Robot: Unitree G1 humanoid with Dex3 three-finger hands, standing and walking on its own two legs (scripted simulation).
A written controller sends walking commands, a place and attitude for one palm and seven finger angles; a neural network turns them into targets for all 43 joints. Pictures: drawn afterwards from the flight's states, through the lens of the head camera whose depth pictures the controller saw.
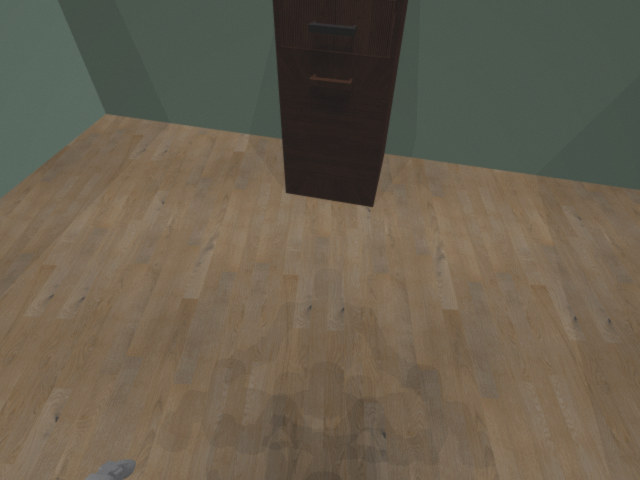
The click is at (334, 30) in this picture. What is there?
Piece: drawer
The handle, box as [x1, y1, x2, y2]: [309, 21, 356, 36]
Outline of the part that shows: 309,23 309,32 350,36 354,35 356,25 343,26 317,23 316,21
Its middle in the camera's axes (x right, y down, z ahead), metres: +0.04 -0.71 +1.31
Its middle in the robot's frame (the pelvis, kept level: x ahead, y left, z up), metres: +1.46 +0.02 +0.02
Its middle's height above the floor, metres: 0.79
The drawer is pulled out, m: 0.00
